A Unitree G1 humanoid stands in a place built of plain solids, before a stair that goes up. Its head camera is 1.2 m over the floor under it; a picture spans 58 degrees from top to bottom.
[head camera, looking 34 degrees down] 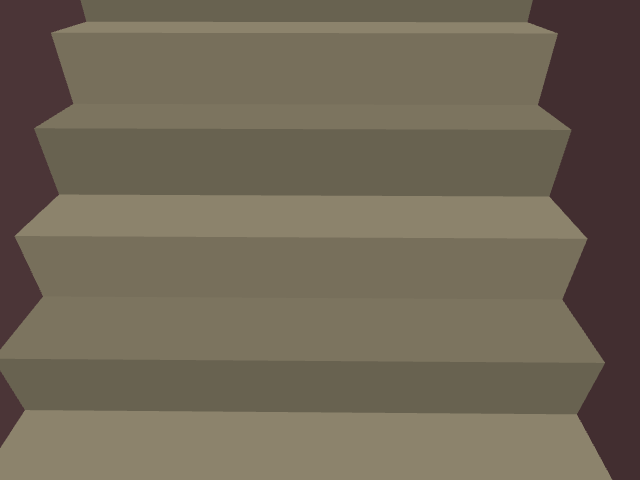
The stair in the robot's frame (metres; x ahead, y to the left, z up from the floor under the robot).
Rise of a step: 0.20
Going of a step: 0.22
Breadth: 1.43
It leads straight ahead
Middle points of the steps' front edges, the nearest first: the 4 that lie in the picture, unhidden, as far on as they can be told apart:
0.68 0.05 0.40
0.90 0.05 0.60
1.12 0.05 0.80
1.34 0.05 1.00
